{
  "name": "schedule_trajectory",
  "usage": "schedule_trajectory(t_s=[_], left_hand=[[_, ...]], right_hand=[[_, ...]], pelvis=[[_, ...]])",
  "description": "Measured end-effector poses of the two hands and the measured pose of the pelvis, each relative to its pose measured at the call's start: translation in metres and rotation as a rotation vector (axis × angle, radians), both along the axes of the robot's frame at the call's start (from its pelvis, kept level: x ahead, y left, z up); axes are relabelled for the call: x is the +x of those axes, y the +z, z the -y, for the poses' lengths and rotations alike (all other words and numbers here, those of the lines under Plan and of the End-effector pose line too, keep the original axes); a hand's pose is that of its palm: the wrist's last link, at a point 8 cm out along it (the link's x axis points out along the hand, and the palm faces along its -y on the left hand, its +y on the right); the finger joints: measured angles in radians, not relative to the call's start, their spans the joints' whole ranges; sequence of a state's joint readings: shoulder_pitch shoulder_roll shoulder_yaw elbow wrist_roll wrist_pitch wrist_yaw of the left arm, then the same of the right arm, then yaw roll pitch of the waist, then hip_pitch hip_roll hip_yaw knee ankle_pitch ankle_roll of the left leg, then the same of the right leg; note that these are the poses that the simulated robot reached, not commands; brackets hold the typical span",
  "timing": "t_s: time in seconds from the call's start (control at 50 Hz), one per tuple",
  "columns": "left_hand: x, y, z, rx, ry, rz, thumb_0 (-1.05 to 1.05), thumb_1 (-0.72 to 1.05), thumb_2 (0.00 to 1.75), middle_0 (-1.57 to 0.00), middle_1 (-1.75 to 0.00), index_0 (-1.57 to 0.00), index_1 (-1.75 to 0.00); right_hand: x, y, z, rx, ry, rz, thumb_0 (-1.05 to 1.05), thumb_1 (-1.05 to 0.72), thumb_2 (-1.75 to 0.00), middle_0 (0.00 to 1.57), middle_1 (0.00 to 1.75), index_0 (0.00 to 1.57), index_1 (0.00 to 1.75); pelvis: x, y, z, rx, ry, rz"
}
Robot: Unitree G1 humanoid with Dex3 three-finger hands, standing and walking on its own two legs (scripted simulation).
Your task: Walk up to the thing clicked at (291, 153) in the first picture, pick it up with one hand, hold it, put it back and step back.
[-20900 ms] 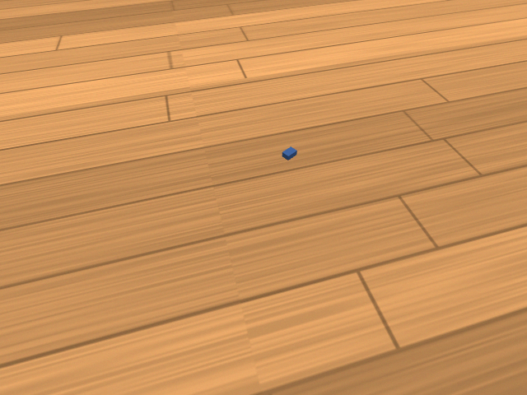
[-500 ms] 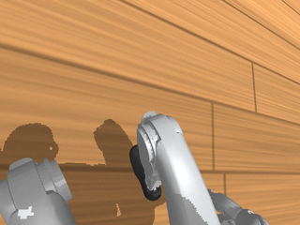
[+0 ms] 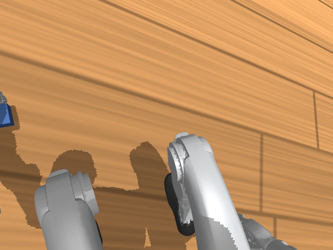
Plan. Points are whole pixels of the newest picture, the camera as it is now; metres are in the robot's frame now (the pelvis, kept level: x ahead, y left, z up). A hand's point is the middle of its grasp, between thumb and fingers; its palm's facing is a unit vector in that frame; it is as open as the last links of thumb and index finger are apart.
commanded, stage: settle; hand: left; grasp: from above
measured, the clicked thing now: out of the picture +0.47 +0.32 -0.22
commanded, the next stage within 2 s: lift in 0.36 s
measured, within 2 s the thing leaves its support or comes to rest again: neither
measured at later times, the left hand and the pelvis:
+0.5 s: hand out of the picture +0.44 +0.31 -0.12, palm faces -0.46 -0.05 -0.89, open 7.7 cm; pelvis -0.01 -0.02 +0.03, yaw +4 degrees
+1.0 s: hand out of the picture +0.40 +0.33 -0.01, palm faces -0.47 -0.07 -0.88, open 7.8 cm; pelvis -0.02 -0.01 +0.10, yaw +6 degrees
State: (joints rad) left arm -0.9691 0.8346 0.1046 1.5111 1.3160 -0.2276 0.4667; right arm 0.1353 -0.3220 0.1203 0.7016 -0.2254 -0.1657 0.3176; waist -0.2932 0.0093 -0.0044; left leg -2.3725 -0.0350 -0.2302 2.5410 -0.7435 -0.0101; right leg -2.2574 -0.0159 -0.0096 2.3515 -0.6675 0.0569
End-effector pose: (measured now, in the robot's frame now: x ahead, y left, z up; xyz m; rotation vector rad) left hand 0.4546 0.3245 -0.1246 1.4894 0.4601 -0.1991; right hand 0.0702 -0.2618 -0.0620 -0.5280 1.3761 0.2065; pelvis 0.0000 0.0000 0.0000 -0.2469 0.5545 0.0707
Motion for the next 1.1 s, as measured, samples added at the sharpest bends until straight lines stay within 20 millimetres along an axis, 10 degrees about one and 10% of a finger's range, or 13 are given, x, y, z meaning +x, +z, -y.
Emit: schedule_trajectory(t_s=[0.68,1.1], left_hand=[[-0.015,0.085,0.008,0.003,-0.028,-0.042,-0.02,0.34,0.03,-1.01,-0.1,-1.03,-0.09],[-0.068,0.2,0.0,-0.023,-0.052,-0.056,-0.02,0.32,0.19,-0.93,-0.22,-0.95,-0.21]], right_hand=[[-0.025,0.018,0.027,-0.084,-0.199,-0.022,0.01,-0.93,-0.9,0.2,0.3,0.2,0.3],[0.044,0.081,0.005,-0.032,-0.207,0.164,0.01,-0.93,-0.9,0.2,0.3,0.21,0.3]], pelvis=[[-0.014,0.041,0.012,0.069,0.033,-0.051],[-0.016,0.12,0.005,0.087,0.052,-0.042]])
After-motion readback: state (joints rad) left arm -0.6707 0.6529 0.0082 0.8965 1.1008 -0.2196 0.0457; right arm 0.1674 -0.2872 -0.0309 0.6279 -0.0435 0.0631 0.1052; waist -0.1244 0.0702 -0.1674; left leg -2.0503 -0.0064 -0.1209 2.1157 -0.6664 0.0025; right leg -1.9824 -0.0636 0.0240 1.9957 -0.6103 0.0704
